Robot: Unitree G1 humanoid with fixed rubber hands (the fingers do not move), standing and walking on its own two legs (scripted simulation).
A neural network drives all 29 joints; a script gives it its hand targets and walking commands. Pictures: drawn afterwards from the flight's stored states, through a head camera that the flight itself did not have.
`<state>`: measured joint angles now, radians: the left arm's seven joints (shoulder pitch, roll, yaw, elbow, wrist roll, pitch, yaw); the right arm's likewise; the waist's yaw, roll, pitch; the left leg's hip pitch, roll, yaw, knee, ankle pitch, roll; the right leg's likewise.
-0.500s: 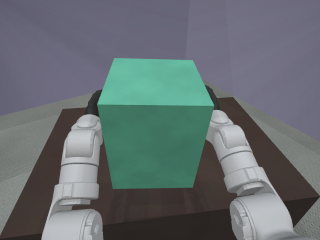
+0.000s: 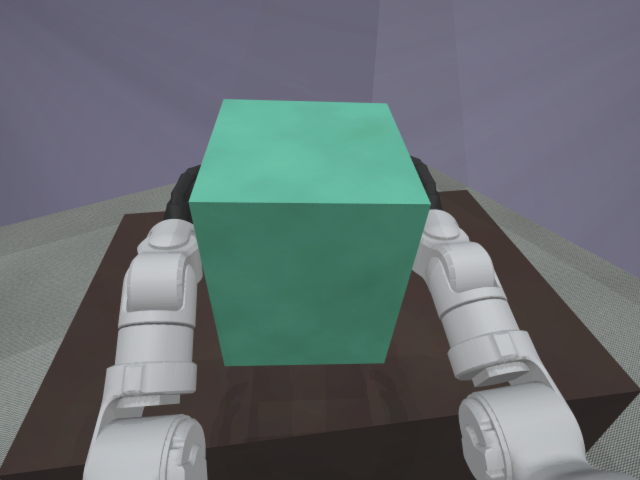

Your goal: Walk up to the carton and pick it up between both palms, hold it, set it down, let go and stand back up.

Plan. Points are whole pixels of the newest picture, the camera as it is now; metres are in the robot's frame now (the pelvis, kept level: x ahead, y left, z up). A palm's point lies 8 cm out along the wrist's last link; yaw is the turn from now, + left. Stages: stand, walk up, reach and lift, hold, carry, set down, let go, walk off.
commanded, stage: hold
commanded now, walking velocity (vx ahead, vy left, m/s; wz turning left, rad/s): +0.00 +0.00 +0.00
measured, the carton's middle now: (305, 234) +0.37 -0.02 +0.19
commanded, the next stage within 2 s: none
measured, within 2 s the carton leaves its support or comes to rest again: neither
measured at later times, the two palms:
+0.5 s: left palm (182, 233) +0.37 +0.13 +0.21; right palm (421, 222) +0.37 -0.16 +0.20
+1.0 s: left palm (173, 219) +0.37 +0.14 +0.23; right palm (419, 215) +0.37 -0.16 +0.22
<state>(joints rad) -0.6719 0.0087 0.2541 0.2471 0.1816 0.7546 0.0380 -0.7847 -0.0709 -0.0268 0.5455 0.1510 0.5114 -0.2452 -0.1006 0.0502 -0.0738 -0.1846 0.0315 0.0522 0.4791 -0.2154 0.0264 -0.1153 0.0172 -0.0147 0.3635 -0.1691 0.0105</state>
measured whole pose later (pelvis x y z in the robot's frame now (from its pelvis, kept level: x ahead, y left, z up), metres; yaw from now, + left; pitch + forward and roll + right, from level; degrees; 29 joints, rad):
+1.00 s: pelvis +0.00 +0.00 +0.00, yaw +0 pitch -5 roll -2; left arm -0.69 0.01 0.28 0.17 0.20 0.79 0.02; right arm -0.77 -0.07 -0.01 0.48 0.16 0.50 -0.26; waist -0.10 0.03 -0.04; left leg -0.17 0.03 0.05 0.48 -0.22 0.03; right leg -0.10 0.02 -0.01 0.36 -0.17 0.01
